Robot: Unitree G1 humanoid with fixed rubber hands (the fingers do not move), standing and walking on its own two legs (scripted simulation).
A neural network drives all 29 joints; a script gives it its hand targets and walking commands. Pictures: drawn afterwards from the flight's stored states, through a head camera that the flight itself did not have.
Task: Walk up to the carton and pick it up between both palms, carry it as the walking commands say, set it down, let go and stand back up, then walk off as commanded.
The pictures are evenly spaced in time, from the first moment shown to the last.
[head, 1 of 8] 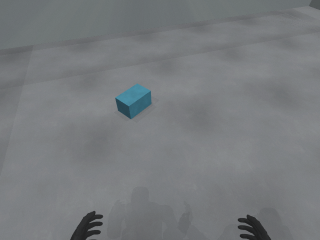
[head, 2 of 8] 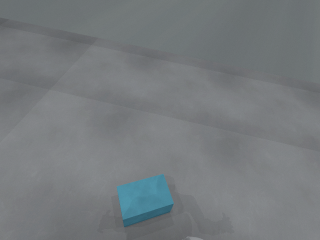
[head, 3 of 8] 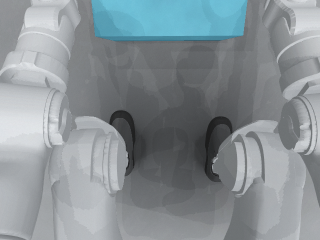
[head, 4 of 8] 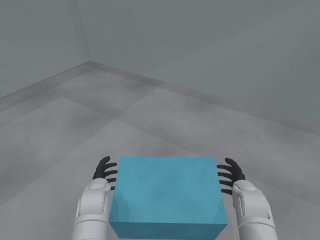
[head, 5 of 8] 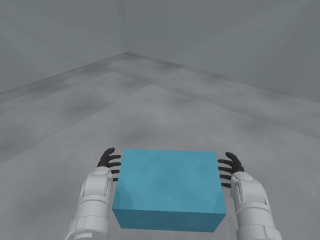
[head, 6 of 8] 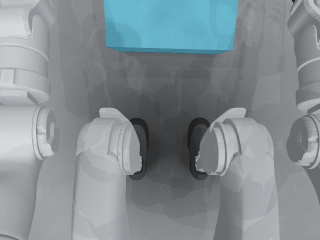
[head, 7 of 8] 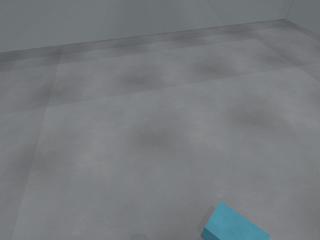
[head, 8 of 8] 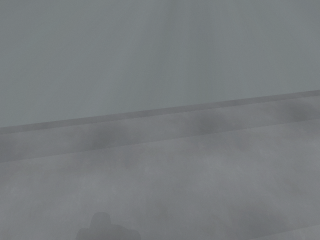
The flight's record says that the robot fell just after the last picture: no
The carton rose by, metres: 0.72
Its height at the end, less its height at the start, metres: +0.00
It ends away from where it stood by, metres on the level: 1.04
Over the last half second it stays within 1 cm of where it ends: yes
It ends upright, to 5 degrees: yes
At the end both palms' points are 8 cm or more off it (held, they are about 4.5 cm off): yes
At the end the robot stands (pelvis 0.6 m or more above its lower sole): yes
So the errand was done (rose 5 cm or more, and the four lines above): yes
